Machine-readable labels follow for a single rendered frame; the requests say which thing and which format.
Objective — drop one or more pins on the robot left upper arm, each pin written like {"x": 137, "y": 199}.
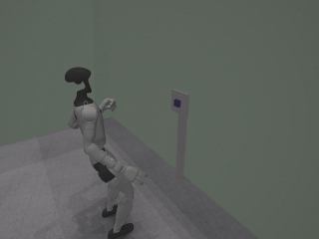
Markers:
{"x": 72, "y": 122}

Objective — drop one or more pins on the right robot hand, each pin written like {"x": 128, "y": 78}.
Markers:
{"x": 131, "y": 173}

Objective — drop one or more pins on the panel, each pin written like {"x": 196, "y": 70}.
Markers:
{"x": 181, "y": 129}

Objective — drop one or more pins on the right robot shin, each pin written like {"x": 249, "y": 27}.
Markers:
{"x": 123, "y": 212}

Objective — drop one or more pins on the robot right forearm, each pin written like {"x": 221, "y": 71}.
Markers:
{"x": 100, "y": 156}

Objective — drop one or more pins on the button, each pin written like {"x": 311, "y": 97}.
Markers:
{"x": 177, "y": 103}

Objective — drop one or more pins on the left robot shin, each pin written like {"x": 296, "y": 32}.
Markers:
{"x": 112, "y": 195}

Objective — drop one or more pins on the robot shin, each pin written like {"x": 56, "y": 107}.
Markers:
{"x": 123, "y": 212}
{"x": 112, "y": 195}

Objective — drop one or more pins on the left robot hand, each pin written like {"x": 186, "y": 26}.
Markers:
{"x": 108, "y": 104}

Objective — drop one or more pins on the robot right upper arm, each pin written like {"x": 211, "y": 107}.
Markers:
{"x": 89, "y": 117}

